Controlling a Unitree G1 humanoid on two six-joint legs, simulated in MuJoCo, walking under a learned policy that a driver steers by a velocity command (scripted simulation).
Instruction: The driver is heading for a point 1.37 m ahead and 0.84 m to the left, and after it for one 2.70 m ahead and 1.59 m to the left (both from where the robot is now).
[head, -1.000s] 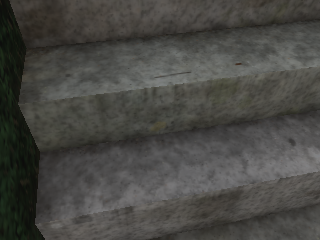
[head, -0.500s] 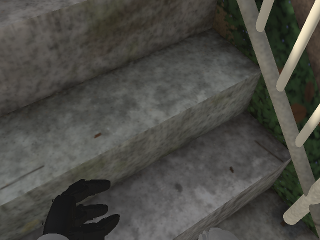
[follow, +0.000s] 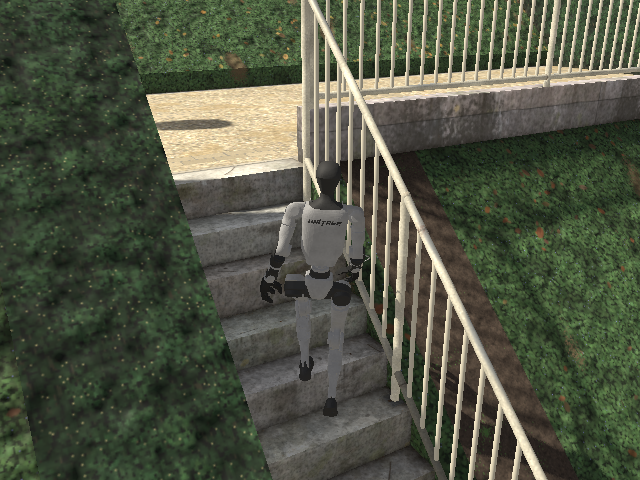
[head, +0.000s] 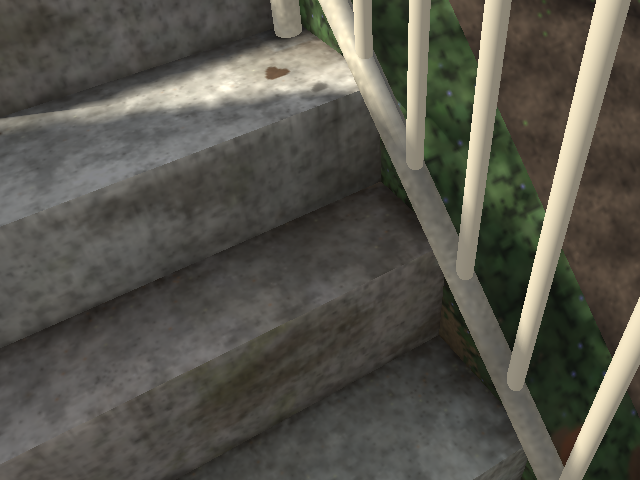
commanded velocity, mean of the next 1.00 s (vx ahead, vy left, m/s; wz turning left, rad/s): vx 0.02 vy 0.01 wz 0.55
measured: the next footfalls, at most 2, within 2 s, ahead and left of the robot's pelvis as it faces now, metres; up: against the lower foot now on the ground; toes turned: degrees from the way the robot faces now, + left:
right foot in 0.38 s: +0.30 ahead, -0.19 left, +0.00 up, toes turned +15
left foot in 1.04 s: -0.12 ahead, +0.08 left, -0.24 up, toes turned +35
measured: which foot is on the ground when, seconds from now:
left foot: down 0.00-0.38, up 0.40-1.00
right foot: up 0.00-0.36, down 0.38-1.00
